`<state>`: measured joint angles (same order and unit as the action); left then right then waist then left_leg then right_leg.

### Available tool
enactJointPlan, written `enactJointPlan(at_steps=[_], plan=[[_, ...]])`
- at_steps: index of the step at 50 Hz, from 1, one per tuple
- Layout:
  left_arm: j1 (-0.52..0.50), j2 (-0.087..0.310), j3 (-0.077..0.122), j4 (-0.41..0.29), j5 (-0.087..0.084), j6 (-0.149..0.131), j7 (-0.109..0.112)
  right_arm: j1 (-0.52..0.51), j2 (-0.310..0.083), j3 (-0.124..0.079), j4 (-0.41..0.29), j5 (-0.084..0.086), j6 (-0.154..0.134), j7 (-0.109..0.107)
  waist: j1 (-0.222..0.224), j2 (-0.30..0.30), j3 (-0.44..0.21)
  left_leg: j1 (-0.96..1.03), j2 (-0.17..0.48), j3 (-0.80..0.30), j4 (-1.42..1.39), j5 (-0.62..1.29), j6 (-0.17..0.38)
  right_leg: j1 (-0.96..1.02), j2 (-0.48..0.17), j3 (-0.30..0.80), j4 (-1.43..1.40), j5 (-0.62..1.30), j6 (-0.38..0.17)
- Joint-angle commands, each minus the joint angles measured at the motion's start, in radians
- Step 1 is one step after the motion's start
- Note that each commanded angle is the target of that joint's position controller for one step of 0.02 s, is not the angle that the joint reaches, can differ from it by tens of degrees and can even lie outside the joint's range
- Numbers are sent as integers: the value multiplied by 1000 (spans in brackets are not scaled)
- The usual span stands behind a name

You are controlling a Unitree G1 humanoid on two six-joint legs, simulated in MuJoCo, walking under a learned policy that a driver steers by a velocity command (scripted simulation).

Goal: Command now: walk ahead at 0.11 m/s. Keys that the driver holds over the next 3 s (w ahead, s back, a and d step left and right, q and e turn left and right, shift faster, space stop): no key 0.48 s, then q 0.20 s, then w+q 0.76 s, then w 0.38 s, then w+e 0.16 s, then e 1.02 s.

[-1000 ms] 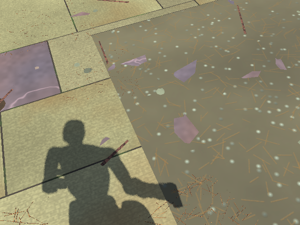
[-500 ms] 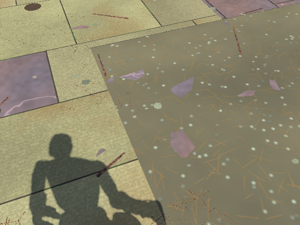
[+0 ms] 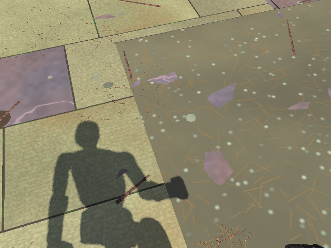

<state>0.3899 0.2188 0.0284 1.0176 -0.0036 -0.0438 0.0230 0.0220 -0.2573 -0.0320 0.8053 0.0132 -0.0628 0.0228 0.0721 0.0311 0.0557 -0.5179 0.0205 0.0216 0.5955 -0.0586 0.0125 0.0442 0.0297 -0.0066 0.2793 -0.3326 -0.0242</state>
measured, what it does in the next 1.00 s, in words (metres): walks ahead: left foot, then right foot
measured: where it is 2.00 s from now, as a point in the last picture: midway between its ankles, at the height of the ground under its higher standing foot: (120, 200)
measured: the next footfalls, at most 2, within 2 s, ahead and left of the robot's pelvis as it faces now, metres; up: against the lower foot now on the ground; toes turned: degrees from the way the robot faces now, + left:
left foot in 0.04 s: +0.18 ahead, +0.11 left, +0.00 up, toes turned +1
right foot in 0.34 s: +0.12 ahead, -0.12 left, +0.00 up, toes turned +0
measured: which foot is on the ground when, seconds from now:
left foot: up 0.00-0.02, down 0.04-1.00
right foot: down 0.00-0.06, up 0.08-0.32, down 0.34-0.84, up 0.86-1.00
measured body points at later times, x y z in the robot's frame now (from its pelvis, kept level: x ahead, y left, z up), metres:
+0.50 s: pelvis +0.09 +0.01 +0.00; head +0.10 +0.00 +0.45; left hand +0.13 +0.27 -0.14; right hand +0.19 -0.24 -0.14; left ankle +0.14 +0.11 -0.74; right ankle +0.08 -0.12 -0.74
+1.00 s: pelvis +0.18 +0.06 +0.00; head +0.19 +0.09 +0.45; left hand +0.25 +0.36 -0.12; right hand +0.30 -0.19 -0.11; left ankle +0.13 +0.12 -0.74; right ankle +0.20 -0.10 -0.65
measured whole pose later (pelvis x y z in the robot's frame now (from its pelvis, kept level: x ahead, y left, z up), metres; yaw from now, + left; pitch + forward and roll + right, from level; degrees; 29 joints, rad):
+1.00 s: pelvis +0.18 +0.06 +0.00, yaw +14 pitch +1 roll -1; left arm 0.13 0.29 0.07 0.88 0.00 -0.11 0.01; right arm 0.30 -0.25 -0.06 0.88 0.02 -0.07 0.02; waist -0.02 -0.03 0.01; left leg -0.19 -0.07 -0.01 0.45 -0.28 0.09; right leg -0.52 -0.05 0.02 1.10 -0.31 -0.01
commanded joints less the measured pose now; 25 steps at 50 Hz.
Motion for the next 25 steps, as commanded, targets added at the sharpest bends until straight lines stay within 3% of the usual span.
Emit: enactJointPlan(at_steps=[1, 2, 3, 4, 5, 6, 8, 11, 14, 16, 17, 18, 19, 20, 22, 23, 25], plan=[[-80, 182, 37, -45, -13, -13, 7, 124, -130, -43, -2, -14, -3, -11, -132, -137, -85, 298, -46, 10, -106, 125, 51, -110, -196, 73, 117, 828, -78], [-56, 172, 35, -36, -6, -13, 3, 173, -157, -54, 18, -23, -4, -18, -152, -94, -115, 403, -26, -5, -146, 263, 73, -135, -151, 55, 221, 768, -47], [2, 141, 26, -41, 24, -15, 1, 237, -215, -65, 25, -36, -3, -25, -140, 32, -218, 623, 124, -152, -73, 643, 128, -268, -80, 26, 408, 449, -3], [143, 34, -5, -5, 20, -6, -1, 263, -186, -48, 38, -49, 7, -22, -94, 217, -369, 763, 355, -418, -116, 747, 314, -394, 11, 33, 692, -220, 53], [113, 88, 10, 5, 2, 7, -4, 237, -123, -29, 41, -26, 10, -10, -100, 147, -355, 647, 343, -497, -202, 513, 332, -395, 5, 117, 812, -360, 72], [43, 126, 23, -13, -16, 21, -1, 142, -112, -24, 31, -7, 8, -6, -83, 97, -214, 518, 310, -425, -249, 283, 294, -461, -26, 102, 867, -336, 77], [-36, 123, 31, -25, -10, 51, 21, 25, -80, -11, 18, -21, 6, -5, -52, 39, -100, 319, 235, -317, -321, 43, 223, -451, -79, 88, 797, -241, 83], [-43, 94, 27, -25, 2, 67, 37, -7, -90, -13, 32, -42, 15, -16, -26, 92, -91, 191, 168, -228, -360, -81, 190, -316, -82, 57, 563, -183, 87], [-54, 86, 24, -13, 9, 68, 32, 0, -108, -17, 45, -27, 25, -33, -22, 80, -129, 167, 159, -213, -367, -250, 188, -204, -72, 33, 356, 0, 70], [-53, 86, 24, 1, 25, 70, 20, 8, -97, -12, 60, -12, 32, -39, -8, 59, -107, 90, 127, -187, -372, -434, 136, -108, -60, 13, 236, 142, 41], [-75, 99, 23, -11, 36, 69, 18, 38, -78, -4, 78, -16, 33, -37, -17, 30, -68, 61, 103, -172, -368, -508, 88, -111, -91, 50, 179, 156, 19], [-103, 148, 29, -22, 30, 68, 22, 60, -85, -7, 81, -24, 36, -35, -53, -28, -16, 70, 61, -133, -350, -512, 48, -191, -122, 82, 137, 41, -10], [-122, 171, 37, -8, 16, 60, 21, 56, -89, -11, 75, -26, 41, -40, -71, -113, 17, 170, 16, -76, -308, -425, 23, -335, -106, 84, 112, -120, -29], [-148, 138, 29, -10, 15, 47, 20, 53, -85, -9, 81, -30, 41, -44, -73, -127, 17, 250, 11, -70, -257, -341, 19, -387, -102, 86, 76, -140, -19], [-176, 117, 24, -5, 18, 24, 18, 87, -76, -9, 100, -25, 41, -49, -90, -141, -9, 313, 7, -56, -210, -224, 37, -385, -102, 85, 61, -50, 8], [-177, 107, 21, -3, 16, 15, 17, 103, -80, -10, 112, -24, 40, -49, -89, -119, -22, 313, 5, -51, -199, -182, 44, -357, -100, 81, 71, 3, 14], [-157, 125, 26, 5, 9, 10, 19, 99, -82, -11, 118, -18, 38, -46, -77, -83, -39, 289, 4, -56, -184, -107, 57, -297, -90, 61, 106, 91, 17]])
Over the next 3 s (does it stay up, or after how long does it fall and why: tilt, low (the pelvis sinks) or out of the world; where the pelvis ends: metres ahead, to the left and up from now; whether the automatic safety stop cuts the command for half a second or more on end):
stays up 0.81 0.46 0.00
